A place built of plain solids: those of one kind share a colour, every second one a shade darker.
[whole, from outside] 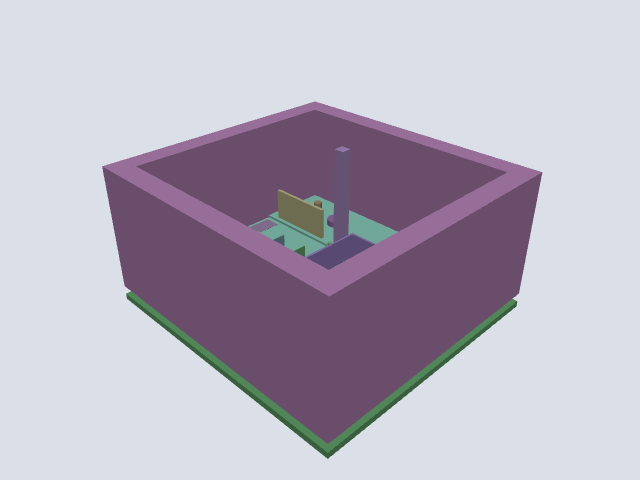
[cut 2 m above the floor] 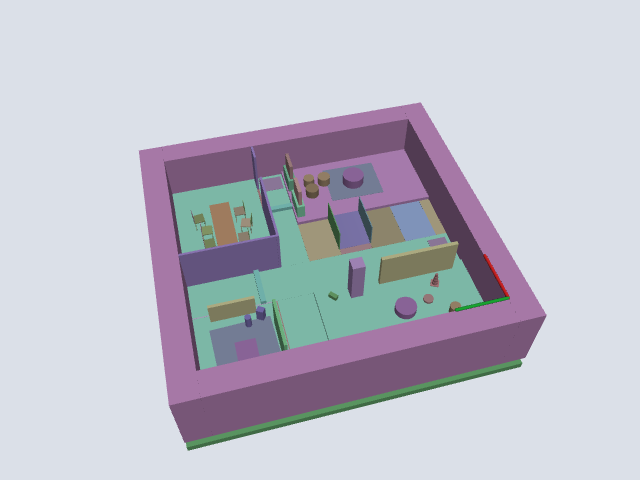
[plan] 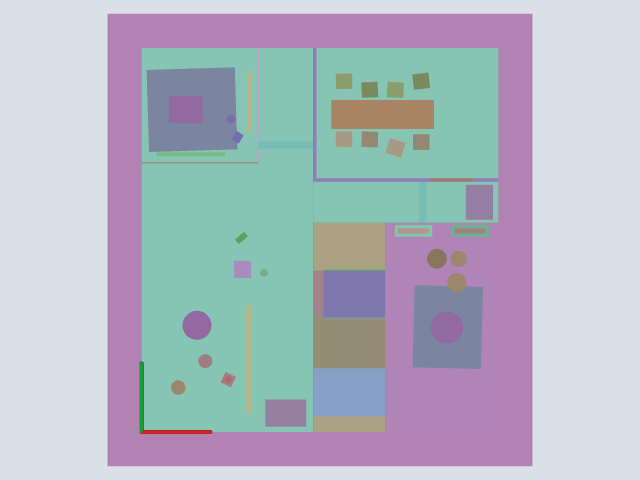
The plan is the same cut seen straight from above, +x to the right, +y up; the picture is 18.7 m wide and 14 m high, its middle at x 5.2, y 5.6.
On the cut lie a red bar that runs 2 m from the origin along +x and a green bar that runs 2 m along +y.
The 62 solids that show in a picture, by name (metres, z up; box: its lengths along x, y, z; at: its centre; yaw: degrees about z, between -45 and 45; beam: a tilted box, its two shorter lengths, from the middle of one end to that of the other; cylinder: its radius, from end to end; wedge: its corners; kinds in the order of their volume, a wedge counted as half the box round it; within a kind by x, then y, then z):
{
 "wall_1": {"box": [1.0, 11.2, 6.0], "at": [-0.5, 5.6, 2.0]},
 "wall_2": {"box": [12.4, 1.0, 6.0], "at": [5.2, -0.5, 2.0]},
 "wall_3": {"box": [12.4, 1.0, 6.0], "at": [5.2, 11.7, 2.0]},
 "wall_4": {"box": [1.0, 11.2, 6.0], "at": [10.9, 5.6, 2.0]},
 "floor_1": {"box": [3.4, 6.35, 1.12], "at": [1.7, 3.17, -0.44]},
 "floor_2": {"box": [3.4, 1.5, 1.0], "at": [1.7, 7.1, -0.5]},
 "floor_3": {"box": [3.4, 3.35, 1.0], "at": [1.7, 9.53, -0.5]},
 "floor_4": {"box": [1.6, 11.2, 1.0], "at": [4.2, 5.6, -0.5]},
 "floor_5": {"box": [5.4, 1.2, 1.0], "at": [7.7, 6.7, -0.5]},
 "floor_6": {"box": [5.4, 3.9, 1.0], "at": [7.7, 9.25, -0.5]},
 "floor_base_1": {"box": [12.4, 13.2, 0.3], "at": [5.2, 5.6, -1.57]},
 "floor_deck_1": {"box": [3.3, 6.1, 1.15], "at": [8.75, 3.05, -0.42]},
 "floor_fore_1": {"box": [2.1, 0.46, 1.0], "at": [6.05, 0.23, -0.5]},
 "floor_fore_2": {"box": [2.1, 1.49, 1.0], "at": [6.05, 2.6, -0.5]},
 "floor_fore_3": {"box": [2.1, 1.4, 1.0], "at": [6.05, 5.4, -0.5]},
 "floor_before_steps_1": {"box": [2.1, 1.4, 1.0], "at": [6.05, 1.16, -0.5]},
 "part_1": {"box": [0.1, 3.8, 2.65], "at": [5.05, 9.3, 1.27]},
 "part_2": {"box": [3.41, 0.1, 2.65], "at": [6.71, 7.35, 1.27]},
 "part_3": {"box": [0.74, 0.1, 2.65], "at": [10.03, 7.35, 1.27]},
 "ramp_ramp_1": {"wedge": [[5.3, 3.35, -1.0], [5.3, 3.35, 0.0], [5.3, 4.7, -1.0], [5.3, 4.7, 0.0], [7.1, 3.35, -1.0], [7.1, 3.35, 0.15], [7.1, 4.7, -1.0], [7.1, 4.7, 0.15]]},
 "column_a0a_1": {"box": [0.5, 0.5, 4.88], "at": [2.94, 4.74, 2.56]},
 "screenE_1": {"box": [0.16, 3.15, 1.56], "at": [3.13, 2.12, 0.9]},
 "screenE_2": {"box": [0.13, 1.8, 0.96], "at": [3.15, 9.63, 0.48]},
 "low_1": {"box": [1.0, 0.8, 0.28], "at": [1.28, 9.4, 0.15], "yaw": 0.1},
 "low_2": {"cylinder": 0.42, "from": [1.61, 3.11, 0.12], "to": [1.61, 3.11, 0.42]},
 "low_3": {"cylinder": 0.47, "from": [8.9, 3.04, 0.16], "to": [8.9, 3.04, 0.61]},
 "low_rug_1": {"box": [2.58, 2.4, 0.06], "at": [1.47, 9.4, -0.02], "yaw": 1.7},
 "low_rug_2": {"box": [2.0, 2.4, 0.06], "at": [8.93, 3.06, 0.13], "yaw": -1.4},
 "edgeN_1": {"box": [1.1, 0.35, 0.65], "at": [7.92, 5.87, 0.47]},
 "edgeN_2": {"box": [1.1, 0.35, 0.65], "at": [9.57, 5.87, 0.47]},
 "floor_before_ramp_1": {"box": [0.3, 1.35, 1.0], "at": [5.15, 4.03, -0.5]},
 "screenS_1": {"box": [2.0, 0.12, 1.59], "at": [1.43, 8.1, 0.8]},
 "pouf_1": {"cylinder": 0.21, "from": [1.06, 1.3, 0.12], "to": [1.06, 1.3, 0.51]},
 "pouf_2": {"cylinder": 0.29, "from": [8.61, 5.05, 0.15], "to": [8.61, 5.05, 0.54]},
 "pouf_3": {"cylinder": 0.28, "from": [9.19, 4.36, 0.16], "to": [9.19, 4.36, 0.55]},
 "pouf_4": {"cylinder": 0.24, "from": [9.24, 5.05, 0.15], "to": [9.24, 5.05, 0.57]},
 "edgeN_plant_1": {"box": [0.9, 0.15, 0.81], "at": [7.92, 5.87, 1.21]},
 "edgeN_plant_2": {"box": [0.9, 0.15, 0.76], "at": [9.57, 5.87, 1.18]},
 "step_hump_1": {"box": [1.6, 0.22, 0.23], "at": [4.2, 8.37, 0.07]},
 "step_hump_2": {"box": [0.22, 1.2, 0.23], "at": [8.19, 6.7, 0.07]},
 "low_mat_1": {"box": [1.2, 0.8, 0.06], "at": [4.2, 0.55, -0.02]},
 "low_mat_2": {"box": [0.8, 1.02, 0.06], "at": [9.85, 6.7, -0.02]},
 "top_1": {"box": [3.0, 0.85, 0.04], "at": [7.03, 9.26, 0.73]},
 "ramp_sidea_1": {"box": [1.8, 0.04, 1.08], "at": [6.2, 3.33, 0.49]},
 "ramp_sideb_1": {"box": [1.8, 0.04, 1.08], "at": [6.2, 4.72, 0.49]},
 "bin_1": {"cylinder": 0.12, "from": [2.6, 9.12, 0.01], "to": [2.6, 9.12, 0.55]},
 "bin_2": {"box": [0.24, 0.29, 0.56], "at": [2.8, 8.59, 0.29], "yaw": -32.9},
 "chaira_seat_1": {"box": [0.48, 0.46, 0.04], "at": [5.9, 8.53, 0.44], "yaw": -0.8},
 "chaira_seat_2": {"box": [0.48, 0.46, 0.04], "at": [6.65, 8.53, 0.44], "yaw": -2.1},
 "chaira_seat_3": {"box": [0.48, 0.46, 0.04], "at": [7.4, 8.28, 0.44], "yaw": -16.7},
 "chaira_seat_4": {"box": [0.48, 0.46, 0.04], "at": [8.15, 8.45, 0.44]},
 "chairb_seat_1": {"box": [0.48, 0.46, 0.04], "at": [5.9, 10.23, 0.44], "yaw": 1.1},
 "chairb_seat_2": {"box": [0.48, 0.46, 0.04], "at": [6.65, 9.98, 0.44], "yaw": 2.6},
 "chairb_seat_3": {"box": [0.48, 0.46, 0.04], "at": [7.4, 9.98, 0.44], "yaw": -2.6},
 "chairb_seat_4": {"box": [0.48, 0.46, 0.04], "at": [8.15, 10.23, 0.44], "yaw": 6.6},
 "hose_coil_1": {"cylinder": 0.2, "from": [1.85, 2.07, 0.07], "to": [1.85, 2.07, 0.21]},
 "edge_umbrella_stand_1": {"cylinder": 0.12, "from": [3.56, 4.64, 0.0], "to": [3.56, 4.64, 0.44]},
 "dumbbell_1": {"box": [0.36, 0.18, 0.18], "at": [2.91, 5.66, 0.21], "yaw": 39.8},
 "cone_1": {"box": [0.34, 0.34, 0.08], "at": [2.52, 1.53, 0.11], "yaw": -27.3},
 "low_threshold_1": {"box": [1.25, 0.1, 0.06], "at": [9.04, 7.35, -0.02]},
 "low_stripS_1": {"box": [3.4, 0.04, 0.06], "at": [1.7, 7.85, -0.02]},
 "low_stripE_1": {"box": [0.04, 3.35, 0.06], "at": [3.4, 9.53, -0.02]}
}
